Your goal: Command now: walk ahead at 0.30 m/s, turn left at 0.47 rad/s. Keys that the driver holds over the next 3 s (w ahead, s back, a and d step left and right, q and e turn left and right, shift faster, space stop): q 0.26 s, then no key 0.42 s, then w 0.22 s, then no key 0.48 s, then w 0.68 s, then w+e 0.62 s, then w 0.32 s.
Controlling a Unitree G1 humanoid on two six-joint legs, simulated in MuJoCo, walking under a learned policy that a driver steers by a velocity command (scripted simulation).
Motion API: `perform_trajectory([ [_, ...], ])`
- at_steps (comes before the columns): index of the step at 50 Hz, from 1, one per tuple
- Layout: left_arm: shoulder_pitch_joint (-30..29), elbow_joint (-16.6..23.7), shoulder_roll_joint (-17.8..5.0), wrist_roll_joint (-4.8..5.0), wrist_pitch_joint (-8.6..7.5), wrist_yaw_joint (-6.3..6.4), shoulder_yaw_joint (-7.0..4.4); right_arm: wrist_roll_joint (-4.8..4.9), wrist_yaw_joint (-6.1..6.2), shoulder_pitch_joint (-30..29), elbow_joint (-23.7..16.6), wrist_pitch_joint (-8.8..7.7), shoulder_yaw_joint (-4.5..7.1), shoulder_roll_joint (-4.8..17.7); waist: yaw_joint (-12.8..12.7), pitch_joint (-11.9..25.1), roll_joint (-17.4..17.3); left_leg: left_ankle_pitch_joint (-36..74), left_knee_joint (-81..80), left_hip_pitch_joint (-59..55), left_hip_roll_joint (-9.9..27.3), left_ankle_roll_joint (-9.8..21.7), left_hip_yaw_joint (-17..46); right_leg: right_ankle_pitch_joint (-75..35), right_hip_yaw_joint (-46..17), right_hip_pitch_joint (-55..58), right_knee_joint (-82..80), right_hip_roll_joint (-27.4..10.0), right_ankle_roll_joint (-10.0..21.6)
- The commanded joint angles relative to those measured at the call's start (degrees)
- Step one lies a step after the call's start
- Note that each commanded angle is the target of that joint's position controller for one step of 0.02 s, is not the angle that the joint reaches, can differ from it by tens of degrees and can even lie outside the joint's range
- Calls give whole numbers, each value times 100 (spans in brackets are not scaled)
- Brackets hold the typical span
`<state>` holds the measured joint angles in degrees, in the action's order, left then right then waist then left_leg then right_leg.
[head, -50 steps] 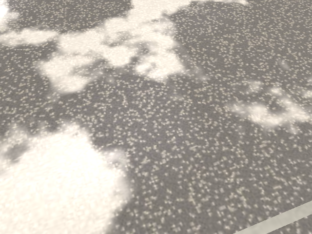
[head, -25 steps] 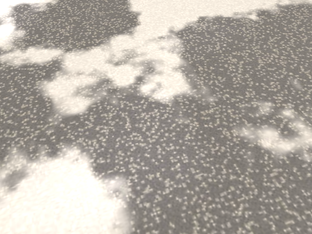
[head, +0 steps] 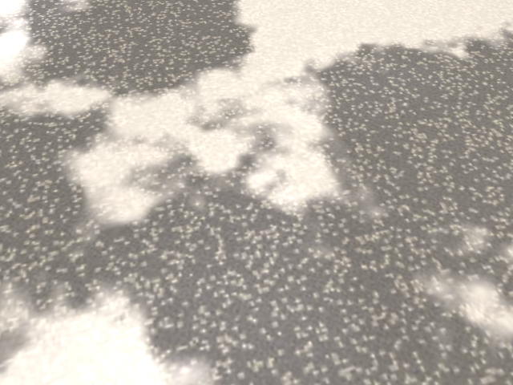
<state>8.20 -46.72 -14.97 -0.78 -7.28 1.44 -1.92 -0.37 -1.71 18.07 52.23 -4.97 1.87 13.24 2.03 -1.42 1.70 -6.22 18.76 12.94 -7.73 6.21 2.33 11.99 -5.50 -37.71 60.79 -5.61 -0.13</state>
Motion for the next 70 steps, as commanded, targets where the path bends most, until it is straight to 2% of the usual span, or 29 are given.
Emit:
perform_trajectory([
  [1, 347, 276, -218, -90, 100, 124, -64, 25, 136, -375, -536, -68, 199, 948, -347, 121, -456, 2838, -436, 1261, 1082, 810, 664, -891, 413, 1126, -1247, 386, -238],
  [6, -494, 653, -368, 72, 243, 100, -68, 175, 304, 51, -496, 213, 262, 1007, -47, 503, -749, 1679, 183, 312, 1267, 486, 1465, -1227, 112, 1216, -2696, 743, -350],
  [10, 73, 580, -728, 8, 89, 29, -203, 168, 438, -377, -823, 353, 248, 803, -453, 724, -733, 845, 1363, -50, 1002, 141, 2047, -1528, -22, 2141, -4005, 513, -49],
  [11, 533, 553, -1039, -110, 74, 71, -262, 89, 424, -277, -969, 345, 145, 459, -475, 1334, -73, -361, 2678, 586, 573, -130, 1577, -2901, -763, 3415, -3844, -543, 375],
  [12, 470, 675, -1207, -233, 178, 107, -280, 110, 396, 869, -947, 303, 78, 174, 51, 1867, 1437, -3522, 3840, 1978, -286, -415, 959, -4412, -2398, 4854, -3638, -1899, 1449],
  [13, 444, 720, -889, -80, 263, 85, -267, 152, 351, 1093, -860, 316, 171, 805, 41, 2071, 1447, -3427, 4758, 2446, 273, -578, 797, -3079, -3148, 4694, -3873, -2303, 1770],
  [15, 55, 892, -477, -7, 364, 87, -142, 151, 415, 248, -888, 546, 333, 1160, -165, 1218, 275, -2461, 5343, 2573, 579, -889, 553, -1588, -1905, 3645, -4071, -1420, 1353],
  [18, -190, 824, -577, -99, 465, 50, -128, 104, 430, 158, -982, 724, 277, 728, -31, 611, 432, -1823, 5124, 1894, 616, -1000, 243, -1310, -730, 2239, -4469, -673, 1240],
  [21, -83, 693, -531, -57, 482, 34, -124, 71, 420, 84, -1057, 671, 181, 456, -66, 729, 585, -1772, 4057, 1467, 663, -1026, 17, -1775, -342, 2257, -4458, -583, 1403],
  [29, 207, 437, -699, 140, 621, 27, -149, 37, 295, -127, -1084, 610, 156, 540, -96, 655, 664, -641, 745, -205, 608, -508, -391, -398, -390, 1985, -4115, -595, 1116],
  [30, 444, 346, -593, 143, 599, 14, -110, -35, 303, -90, -1136, 610, 183, 704, -93, 664, 489, -299, 461, -663, 892, -310, -15, -86, -282, 1637, -3910, -434, 745],
  [31, 546, 421, -260, 1, 550, -35, -14, -125, 342, 23, -1204, 636, 253, 1117, -256, 840, -602, 389, 225, -1135, 1947, 48, 1162, 720, 318, 1104, -2848, 95, 276],
  [32, 408, 552, -93, 5, 491, -29, 0, -159, 294, -291, -1155, 629, 230, 1085, -374, 574, -1685, 45, -134, -29, 2569, 675, 1674, 1358, 666, 1173, -2848, 479, 43],
  [34, 146, 429, -427, 7, 521, -3, -103, -197, 261, -890, -1281, 437, 95, 542, -358, 220, -1187, -796, -239, 536, 2014, 434, 1222, 658, 478, 1808, -2670, 406, -47],
  [36, 316, 231, -440, -44, 564, 5, -131, 8, 260, -598, -1130, 343, 174, 753, -190, 151, -1237, -2304, -347, 415, 1736, 225, 1102, 414, 783, 1888, -2600, 617, -99],
  [38, 142, 329, -510, 123, 482, -44, -164, 75, 293, -222, -1008, 348, 259, 1034, -27, -292, -1333, -3102, -674, 197, 2091, 494, 1798, 993, 801, 1230, -2096, 630, 87],
  [42, -178, 464, -404, 242, 195, -203, -135, 150, 329, 113, -917, 209, 295, 1004, 118, -338, -937, -2112, -641, -948, 2513, 838, 2296, 1646, 493, 337, -2185, 319, 512],
  [46, 704, 14, -407, 128, 159, -275, -180, 198, 259, -538, -1059, 276, 298, 975, -497, 207, -748, -430, -67, 133, 1742, 386, 1128, -201, 887, 2998, -3676, 721, 474],
  [47, 1089, -65, -526, 102, 201, -246, -216, 138, 251, -657, -1112, 265, 222, 711, -648, 463, -536, -117, 537, 416, 1463, 100, 756, -431, 545, 3648, -3788, 413, 509],
  [48, 1365, -95, -1042, 66, 240, -193, -330, 44, 266, -719, -1279, 199, 125, 331, -601, 609, 595, -396, 1882, 1284, 711, -383, -104, -1338, -610, 4342, -3922, -424, 843],
  [49, 1579, -100, -1274, 48, 285, -190, -390, -15, 301, -666, -1331, 125, 141, 479, -738, 590, 1420, -2158, 2970, 2128, 500, -677, -267, -2537, -1818, 4575, -4282, -1395, 1560],
  [50, 1494, -54, -988, 23, 273, -171, -300, 55, 293, -551, -1253, 121, 238, 756, -645, 387, 910, -2936, 3934, 2527, 702, -746, 23, -3163, -1932, 4512, -4290, -1662, 1843],
  [53, 723, 132, -775, 120, 282, -177, -218, 91, 265, -425, -1060, 253, 270, 710, -311, 186, 204, -1975, 4104, 2657, 1105, -739, 96, -3633, -851, 4144, -4297, -1121, 1378],
  [57, 527, 22, -638, 20, 389, -82, -141, 78, 266, -560, -999, 324, 168, 296, -207, 280, 426, -864, 2775, 1442, 1026, -844, -210, -4284, 192, 3357, -4351, -460, 1121],
  [61, 606, -147, -851, 63, 456, -70, -186, 93, 301, -929, -1079, 366, 185, 456, -333, 355, 505, -425, 1848, 818, 919, -790, -292, -4186, 133, 3212, -4263, -569, 1157],
  [65, 524, -306, -675, 175, 453, -104, -136, -9, 322, -856, -1012, 352, 259, 635, -119, 311, 183, 971, 453, -191, 928, -431, -187, -2702, 6, 2939, -3901, -365, 819],
  [67, 1307, -463, -421, -44, 385, -139, -82, -34, 395, -696, -945, 371, 372, 1123, -556, 898, -713, 3236, 1026, -1605, 1721, 103, 558, -693, 325, 2238, -3588, 256, 302],
  [68, 1261, -549, -311, -25, 423, -122, -33, 18, 367, -790, -923, 406, 290, 717, -426, 964, -808, 2755, 1061, -1522, 1792, 309, 664, 135, 455, 2227, -3607, 353, 128],
  [70, 899, -538, -425, 51, 562, -73, -55, 87, 296, -1041, -906, 435, 287, 610, -337, 580, -655, 1008, 937, -969, 1484, 176, 555, 770, 639, 2147, -3599, 519, 92],
])
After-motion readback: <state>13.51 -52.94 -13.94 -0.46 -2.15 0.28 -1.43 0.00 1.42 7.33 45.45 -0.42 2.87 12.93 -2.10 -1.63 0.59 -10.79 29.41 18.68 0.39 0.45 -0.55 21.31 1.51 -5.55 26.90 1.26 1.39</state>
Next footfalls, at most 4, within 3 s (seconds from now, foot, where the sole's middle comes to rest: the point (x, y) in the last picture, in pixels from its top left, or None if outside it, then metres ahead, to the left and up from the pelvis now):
0.22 right None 0.27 -0.12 -0.78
0.60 left None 0.14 0.10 -0.78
0.94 right None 0.24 -0.11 -0.78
1.30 left None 0.31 0.13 -0.78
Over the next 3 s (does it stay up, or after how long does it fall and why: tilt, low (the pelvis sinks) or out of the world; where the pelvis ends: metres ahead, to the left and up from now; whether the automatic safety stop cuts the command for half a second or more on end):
stays up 0.97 0.13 -0.01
